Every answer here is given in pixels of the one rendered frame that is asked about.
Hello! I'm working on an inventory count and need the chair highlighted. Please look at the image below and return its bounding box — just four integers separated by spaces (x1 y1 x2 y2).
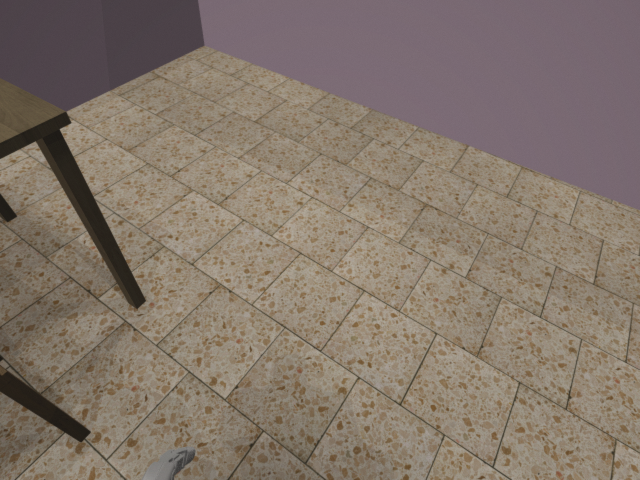
0 356 91 442

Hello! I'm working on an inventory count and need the table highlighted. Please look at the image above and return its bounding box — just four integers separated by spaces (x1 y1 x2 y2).
0 78 146 309

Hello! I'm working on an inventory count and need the left robot hand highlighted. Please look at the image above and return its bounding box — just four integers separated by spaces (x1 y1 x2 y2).
141 446 196 480

